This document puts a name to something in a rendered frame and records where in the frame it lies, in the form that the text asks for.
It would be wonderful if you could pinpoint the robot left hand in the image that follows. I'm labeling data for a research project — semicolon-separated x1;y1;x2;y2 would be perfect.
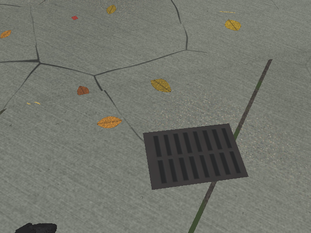
15;222;57;233

